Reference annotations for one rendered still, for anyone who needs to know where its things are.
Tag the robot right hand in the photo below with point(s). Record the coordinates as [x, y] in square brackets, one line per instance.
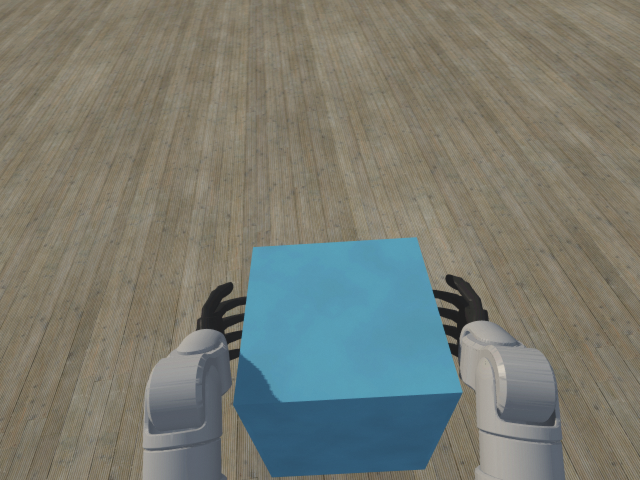
[469, 305]

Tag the carton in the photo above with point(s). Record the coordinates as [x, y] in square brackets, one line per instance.
[344, 364]

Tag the right robot forearm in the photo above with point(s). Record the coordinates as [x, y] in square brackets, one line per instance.
[517, 405]

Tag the robot left hand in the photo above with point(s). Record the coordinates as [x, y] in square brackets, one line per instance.
[214, 309]

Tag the left robot forearm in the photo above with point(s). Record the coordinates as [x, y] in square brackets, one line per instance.
[183, 410]

